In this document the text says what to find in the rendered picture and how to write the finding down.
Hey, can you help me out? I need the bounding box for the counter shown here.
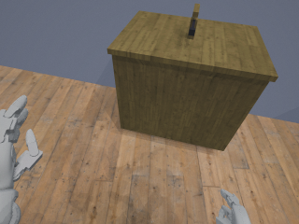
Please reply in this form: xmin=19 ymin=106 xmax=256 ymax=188
xmin=107 ymin=3 xmax=278 ymax=151

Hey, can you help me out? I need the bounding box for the robot left hand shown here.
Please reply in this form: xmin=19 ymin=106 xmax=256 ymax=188
xmin=0 ymin=95 xmax=43 ymax=190

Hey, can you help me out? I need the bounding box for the robot left forearm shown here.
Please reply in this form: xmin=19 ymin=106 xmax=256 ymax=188
xmin=0 ymin=189 xmax=21 ymax=224

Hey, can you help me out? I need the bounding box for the robot right hand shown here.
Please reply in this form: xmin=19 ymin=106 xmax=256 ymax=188
xmin=216 ymin=189 xmax=251 ymax=224

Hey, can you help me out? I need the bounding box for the tap lever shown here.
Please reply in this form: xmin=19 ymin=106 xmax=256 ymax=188
xmin=188 ymin=20 xmax=196 ymax=36

